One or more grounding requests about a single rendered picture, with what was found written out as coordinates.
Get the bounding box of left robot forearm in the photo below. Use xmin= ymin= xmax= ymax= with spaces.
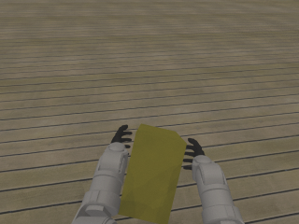
xmin=71 ymin=142 xmax=129 ymax=224

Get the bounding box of right robot forearm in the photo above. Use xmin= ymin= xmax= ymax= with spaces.
xmin=192 ymin=155 xmax=245 ymax=224

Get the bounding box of right robot hand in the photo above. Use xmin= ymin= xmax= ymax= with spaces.
xmin=183 ymin=138 xmax=205 ymax=170

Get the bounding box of left robot hand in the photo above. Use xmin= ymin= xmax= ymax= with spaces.
xmin=110 ymin=124 xmax=132 ymax=155

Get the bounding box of carton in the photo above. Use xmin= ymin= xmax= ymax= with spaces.
xmin=118 ymin=123 xmax=187 ymax=224

